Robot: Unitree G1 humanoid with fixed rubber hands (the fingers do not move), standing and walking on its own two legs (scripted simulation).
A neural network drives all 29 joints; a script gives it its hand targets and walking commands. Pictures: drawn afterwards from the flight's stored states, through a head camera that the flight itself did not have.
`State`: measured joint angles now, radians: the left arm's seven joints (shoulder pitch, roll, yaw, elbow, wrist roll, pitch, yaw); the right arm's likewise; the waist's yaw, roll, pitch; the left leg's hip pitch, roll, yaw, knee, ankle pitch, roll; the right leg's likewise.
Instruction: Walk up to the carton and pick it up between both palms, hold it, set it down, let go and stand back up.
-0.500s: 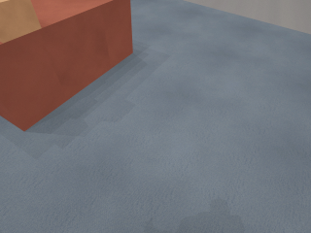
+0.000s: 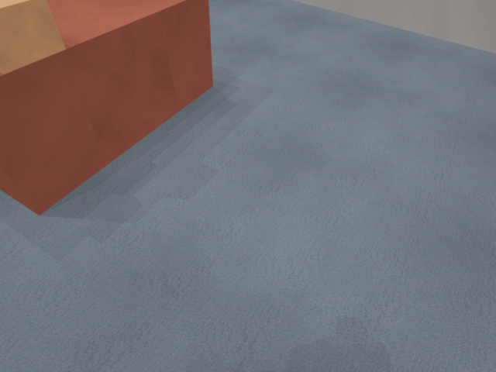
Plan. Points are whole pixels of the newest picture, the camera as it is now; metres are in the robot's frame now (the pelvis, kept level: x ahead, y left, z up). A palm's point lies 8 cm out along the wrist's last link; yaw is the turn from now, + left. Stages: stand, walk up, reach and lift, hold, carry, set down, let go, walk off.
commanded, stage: stand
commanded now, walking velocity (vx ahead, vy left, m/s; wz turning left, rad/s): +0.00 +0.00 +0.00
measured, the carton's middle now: (2, 26) +1.34 +0.92 -0.01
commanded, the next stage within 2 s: none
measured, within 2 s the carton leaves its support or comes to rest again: neither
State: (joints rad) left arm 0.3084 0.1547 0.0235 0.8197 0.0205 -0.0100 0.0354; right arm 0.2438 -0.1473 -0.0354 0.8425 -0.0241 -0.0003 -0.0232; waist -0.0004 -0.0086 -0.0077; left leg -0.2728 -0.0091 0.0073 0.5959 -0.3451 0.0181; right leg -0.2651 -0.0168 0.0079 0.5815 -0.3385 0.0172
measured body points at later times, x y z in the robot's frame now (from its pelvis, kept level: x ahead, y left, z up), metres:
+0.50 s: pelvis +0.00 +0.00 +0.01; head +0.01 +0.00 +0.46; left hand +0.00 +0.22 -0.15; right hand +0.01 -0.22 -0.15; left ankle -0.02 +0.11 -0.73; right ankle -0.02 -0.13 -0.73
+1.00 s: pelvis -0.02 +0.00 +0.01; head -0.01 +0.01 +0.46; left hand -0.04 +0.20 -0.15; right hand -0.05 -0.20 -0.15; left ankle -0.02 +0.11 -0.73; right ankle -0.02 -0.13 -0.73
